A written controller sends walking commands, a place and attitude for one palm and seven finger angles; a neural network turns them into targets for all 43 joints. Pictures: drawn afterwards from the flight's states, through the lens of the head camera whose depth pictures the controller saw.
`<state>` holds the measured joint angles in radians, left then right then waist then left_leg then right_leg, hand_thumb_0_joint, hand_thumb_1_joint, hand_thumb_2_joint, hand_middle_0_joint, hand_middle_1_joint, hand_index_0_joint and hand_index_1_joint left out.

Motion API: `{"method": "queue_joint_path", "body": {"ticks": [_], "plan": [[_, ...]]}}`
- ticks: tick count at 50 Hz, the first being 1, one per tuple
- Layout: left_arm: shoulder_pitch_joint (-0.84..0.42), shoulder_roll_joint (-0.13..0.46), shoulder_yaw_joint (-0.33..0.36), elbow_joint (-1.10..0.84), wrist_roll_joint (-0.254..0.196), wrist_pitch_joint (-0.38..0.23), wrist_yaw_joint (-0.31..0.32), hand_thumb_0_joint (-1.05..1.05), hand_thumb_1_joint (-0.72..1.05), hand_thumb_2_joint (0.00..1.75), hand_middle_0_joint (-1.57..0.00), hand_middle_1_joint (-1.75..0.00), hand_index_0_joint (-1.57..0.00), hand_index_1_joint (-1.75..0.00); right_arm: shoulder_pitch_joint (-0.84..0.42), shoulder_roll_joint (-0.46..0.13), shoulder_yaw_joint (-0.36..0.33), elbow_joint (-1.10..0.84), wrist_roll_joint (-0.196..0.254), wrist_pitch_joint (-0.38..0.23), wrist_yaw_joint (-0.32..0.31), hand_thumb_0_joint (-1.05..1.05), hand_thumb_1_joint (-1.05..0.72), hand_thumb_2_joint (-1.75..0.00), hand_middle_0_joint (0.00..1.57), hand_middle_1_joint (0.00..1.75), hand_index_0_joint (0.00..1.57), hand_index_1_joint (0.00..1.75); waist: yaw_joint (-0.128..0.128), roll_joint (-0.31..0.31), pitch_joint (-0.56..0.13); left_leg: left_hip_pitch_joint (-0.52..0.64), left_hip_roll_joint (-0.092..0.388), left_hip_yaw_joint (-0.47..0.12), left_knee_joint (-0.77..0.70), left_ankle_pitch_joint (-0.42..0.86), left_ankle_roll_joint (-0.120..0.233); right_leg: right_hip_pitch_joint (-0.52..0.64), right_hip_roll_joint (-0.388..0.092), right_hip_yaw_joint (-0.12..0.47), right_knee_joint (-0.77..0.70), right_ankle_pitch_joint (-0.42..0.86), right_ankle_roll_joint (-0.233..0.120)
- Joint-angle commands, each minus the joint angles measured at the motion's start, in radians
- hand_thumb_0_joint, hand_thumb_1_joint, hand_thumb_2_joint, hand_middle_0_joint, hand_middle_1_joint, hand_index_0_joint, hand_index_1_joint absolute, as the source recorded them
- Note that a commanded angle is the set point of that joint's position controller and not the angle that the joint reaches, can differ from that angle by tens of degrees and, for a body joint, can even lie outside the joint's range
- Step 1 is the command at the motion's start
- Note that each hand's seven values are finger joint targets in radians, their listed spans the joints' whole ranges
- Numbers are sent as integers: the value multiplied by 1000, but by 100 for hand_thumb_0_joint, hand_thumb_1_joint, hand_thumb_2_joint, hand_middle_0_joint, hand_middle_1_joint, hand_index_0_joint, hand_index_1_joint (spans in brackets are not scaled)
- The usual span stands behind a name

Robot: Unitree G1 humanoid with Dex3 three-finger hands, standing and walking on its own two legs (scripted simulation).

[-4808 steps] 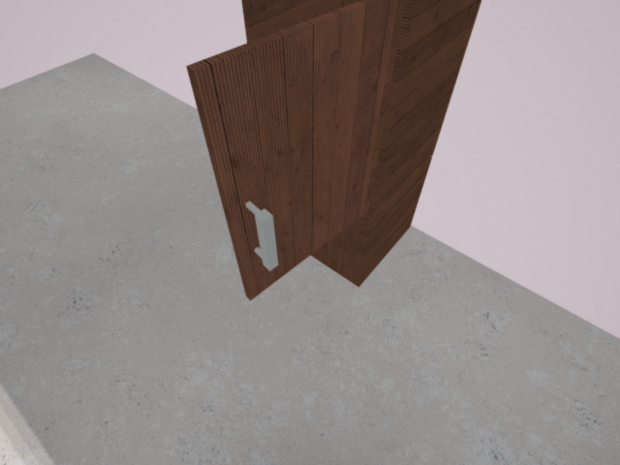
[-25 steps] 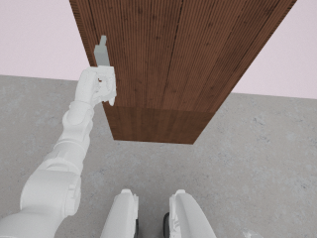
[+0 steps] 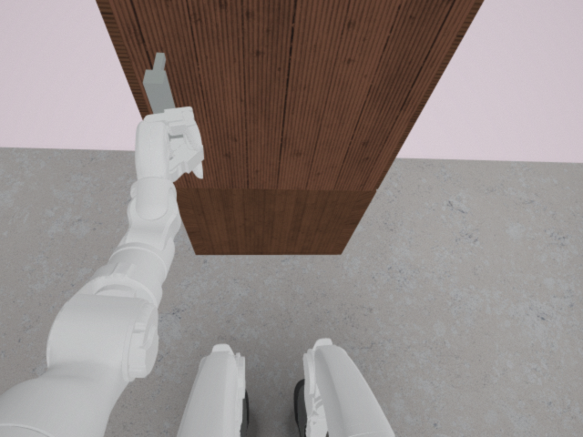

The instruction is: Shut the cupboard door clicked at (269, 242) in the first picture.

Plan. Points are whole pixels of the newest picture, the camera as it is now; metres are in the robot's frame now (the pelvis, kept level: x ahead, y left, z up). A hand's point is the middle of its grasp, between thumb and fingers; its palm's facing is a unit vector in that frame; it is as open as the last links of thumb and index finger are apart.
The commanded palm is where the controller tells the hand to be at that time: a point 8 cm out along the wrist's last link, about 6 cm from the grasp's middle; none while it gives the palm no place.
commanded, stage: pull the fist back off the door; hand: left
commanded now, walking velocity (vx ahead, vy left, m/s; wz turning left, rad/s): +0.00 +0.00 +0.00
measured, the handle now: (170, 112) +0.57 +0.14 +0.05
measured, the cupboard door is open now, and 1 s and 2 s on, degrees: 0 0 0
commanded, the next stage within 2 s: draw the hand back to the body in 0.50 s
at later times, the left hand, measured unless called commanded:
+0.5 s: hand (198, 184) +0.44 +0.09 +0.05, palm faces +0.03 -1.00 +0.00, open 3.1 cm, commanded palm +0.41 +0.14 +0.06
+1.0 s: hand (152, 191) +0.37 +0.13 +0.14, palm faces +0.00 -1.00 -0.03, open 3.1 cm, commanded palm +0.35 +0.19 +0.15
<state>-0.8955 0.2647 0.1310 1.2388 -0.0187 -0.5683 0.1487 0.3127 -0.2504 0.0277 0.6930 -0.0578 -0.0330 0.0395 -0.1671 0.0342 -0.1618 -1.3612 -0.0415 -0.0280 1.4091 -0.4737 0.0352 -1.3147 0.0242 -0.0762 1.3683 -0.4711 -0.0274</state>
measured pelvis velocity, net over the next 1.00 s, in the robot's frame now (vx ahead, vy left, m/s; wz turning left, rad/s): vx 0.09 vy -0.02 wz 0.02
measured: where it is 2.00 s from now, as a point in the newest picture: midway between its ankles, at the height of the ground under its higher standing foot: outside the picture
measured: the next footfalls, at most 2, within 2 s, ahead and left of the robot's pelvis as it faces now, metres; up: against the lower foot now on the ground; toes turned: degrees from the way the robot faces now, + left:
none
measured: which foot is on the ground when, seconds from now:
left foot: down 0.00-1.00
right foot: down 0.00-1.00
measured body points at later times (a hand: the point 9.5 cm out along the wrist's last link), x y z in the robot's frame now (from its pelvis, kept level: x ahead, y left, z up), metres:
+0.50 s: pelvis +0.07 -0.01 +0.04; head +0.18 -0.01 +0.47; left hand +0.43 +0.15 +0.06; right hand +0.19 -0.26 -0.08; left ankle +0.10 +0.09 -0.58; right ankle +0.09 -0.11 -0.58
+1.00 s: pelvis +0.09 -0.02 +0.09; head +0.14 -0.03 +0.53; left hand +0.37 +0.18 +0.14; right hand +0.25 -0.25 -0.02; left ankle +0.10 +0.09 -0.58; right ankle +0.09 -0.11 -0.58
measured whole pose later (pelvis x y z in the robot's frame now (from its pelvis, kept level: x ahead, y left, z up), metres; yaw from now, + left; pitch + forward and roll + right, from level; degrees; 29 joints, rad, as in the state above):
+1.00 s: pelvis +0.09 -0.02 +0.09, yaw +1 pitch +14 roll -1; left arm 0.07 0.18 0.03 0.22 -0.20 -0.36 -0.10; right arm 0.25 -0.23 0.02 0.52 0.03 0.03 -0.03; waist 0.00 0.04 -0.15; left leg -0.81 -0.03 -0.03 1.05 -0.49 0.02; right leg -0.78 0.04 -0.05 1.04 -0.51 -0.05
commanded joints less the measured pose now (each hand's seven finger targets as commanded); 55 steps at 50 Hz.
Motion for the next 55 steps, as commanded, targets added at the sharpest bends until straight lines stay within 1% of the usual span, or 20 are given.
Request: {"method": "queue_joint_path", "body": {"ticks": [1,4,5,7,11,16,21,22,26,31,33,36,37,39,40,42,45,51,52,55], "plan": [[-478,71,32,-258,-53,-49,-50,0,90,90,-130,-150,-130,-150,70,-188,-71,-95,20,-22,-18,0,-90,-90,20,30,20,30,-43,3,-439,315,16,-77,-260,-245,-9,218,-5,92,-274,-170,-1],[-363,80,52,-295,-46,-74,-64,0,90,90,-130,-150,-130,-150,67,-177,-72,-114,22,-16,-14,0,-90,-90,20,30,20,30,4,12,-446,308,13,-53,-260,-210,-8,251,-2,99,-277,-173,-5],[-335,63,41,-303,-42,-81,-67,0,90,90,-130,-150,-130,-150,64,-172,-72,-116,22,-13,-12,0,-90,-90,20,30,20,30,0,-2,-430,311,17,-51,-262,-203,-5,249,-1,96,-277,-162,-4],[-243,88,76,-346,-39,-101,-63,0,90,90,-130,-150,-130,-150,63,-166,-75,-134,20,-7,-9,0,-90,-90,20,30,20,30,37,5,-445,318,17,-39,-266,-151,-5,293,2,98,-273,-128,-7],[-12,33,59,-464,-48,-99,-64,0,90,90,-130,-150,-130,-150,47,-152,-85,-171,27,20,4,0,-90,-90,20,30,20,30,79,-17,-471,373,27,-17,-276,-6,-10,375,6,91,-276,0,-6],[169,-12,10,-652,-63,-78,-70,0,90,90,-130,-150,-130,-150,28,-136,-94,-205,38,44,1,0,-90,-90,20,30,20,30,87,-81,-448,386,29,6,-276,111,-4,487,3,101,-288,164,4],[297,-91,-90,-877,-75,-109,-86,0,90,90,-130,-150,-130,-150,-2,-118,-104,-214,38,36,-7,0,-90,-90,20,30,20,30,95,-35,-493,514,34,-3,-259,259,-9,498,-1,86,-257,333,1],[316,-96,-111,-912,-74,-111,-90,0,90,90,-130,-150,-130,-150,-6,-120,-103,-219,39,34,-10,0,-90,-90,20,30,20,30,91,2,-493,551,36,-10,-254,310,-11,475,0,78,-245,363,-4],[386,-147,-173,-879,-58,-86,-109,0,90,90,-130,-150,-130,-150,-26,-110,-105,-200,36,38,-9,0,-90,-90,20,30,20,30,76,-15,-410,547,35,-17,-240,313,-15,421,-4,70,-244,363,0],[420,-125,-146,-865,-60,-31,-118,0,90,90,-130,-150,-130,-150,-58,-102,-99,-220,40,57,-14,0,-90,-90,20,30,20,30,97,-31,-398,505,24,-8,-237,300,-13,462,-8,79,-243,384,-2],[502,-25,-49,-1010,-76,-26,-111,0,90,90,-130,-150,-130,-150,-70,-102,-99,-260,47,63,-21,0,-90,-90,20,30,20,30,165,7,-520,578,19,-2,-262,371,-17,575,-9,91,-245,455,-8],[596,8,-21,-1209,-107,-13,-109,0,90,90,-130,-150,-130,-150,-84,-80,-91,-303,58,62,-30,0,-90,-90,20,30,20,30,191,-1,-593,644,15,11,-308,422,-12,732,-11,107,-287,552,-1],[653,18,-18,-1243,-116,2,-115,0,90,90,-130,-150,-130,-150,-78,-79,-86,-314,61,60,-36,0,-90,-90,20,30,20,30,193,-6,-585,642,12,8,-320,434,-9,773,-7,107,-297,578,-4],[739,-6,-45,-1253,-126,37,-137,0,90,90,-130,-150,-130,-150,-87,-72,-78,-316,72,58,-42,0,-90,-90,20,30,20,30,174,-54,-482,623,17,17,-358,384,-5,788,-10,113,-349,575,11],[757,-26,-68,-1230,-128,59,-151,0,90,90,-130,-150,-130,-150,-84,-73,-75,-311,76,58,-47,0,-90,-90,20,30,20,30,151,-96,-404,610,21,13,-380,341,-3,769,-10,108,-378,534,18],[760,-75,-133,-1204,-136,101,-192,0,90,90,-130,-150,-130,-150,-87,-84,-71,-315,86,49,-56,0,-90,-90,20,30,20,30,113,-113,-278,593,22,8,-410,260,3,728,-12,106,-434,427,22],[765,-61,-133,-1176,-160,148,-246,0,90,90,-130,-150,-130,-150,-101,-100,-65,-312,93,34,-73,0,-90,-90,20,30,20,30,100,-119,-176,609,25,1,-448,172,4,687,-17,101,-502,277,23],[807,69,7,-1348,-211,153,-261,0,90,90,-130,-150,-130,-150,-134,-92,-51,-346,98,-5,-93,0,-90,-90,20,30,20,30,161,-32,-238,718,15,3,-529,192,2,812,-19,109,-556,241,9],[834,109,41,-1391,-210,150,-250,0,90,90,-127,-147,-127,-147,-135,-94,-49,-353,97,-9,-96,0,-90,-90,20,30,20,30,177,14,-253,740,15,2,-543,214,1,836,-14,102,-550,262,1],[899,113,58,-1443,-210,152,-233,0,90,90,-119,-138,-119,-138,-139,-79,-39,-357,100,-24,-93,0,-90,-90,20,30,20,30,184,28,-221,779,19,3,-584,223,-3,853,-6,88,-567,268,1]]}}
